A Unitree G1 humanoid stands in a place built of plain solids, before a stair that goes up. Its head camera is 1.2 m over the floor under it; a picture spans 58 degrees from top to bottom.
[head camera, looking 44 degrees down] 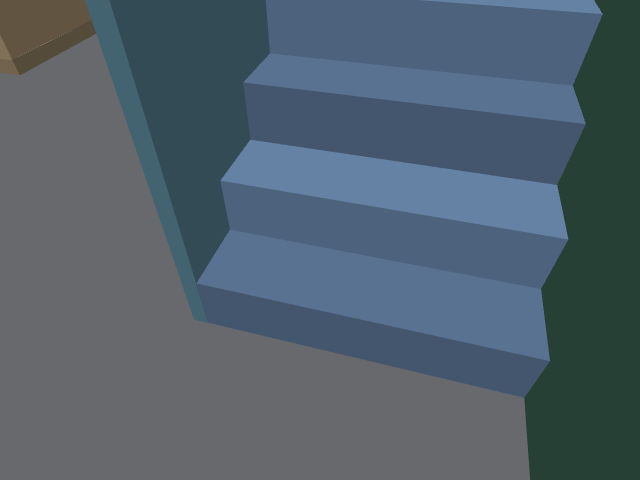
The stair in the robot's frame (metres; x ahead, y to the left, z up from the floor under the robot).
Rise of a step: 0.20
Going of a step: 0.25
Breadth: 1.00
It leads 15 degrees to the right of straight ahead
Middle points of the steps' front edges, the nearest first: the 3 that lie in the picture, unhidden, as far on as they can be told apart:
0.71 -0.11 0.20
0.95 -0.17 0.41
1.19 -0.24 0.61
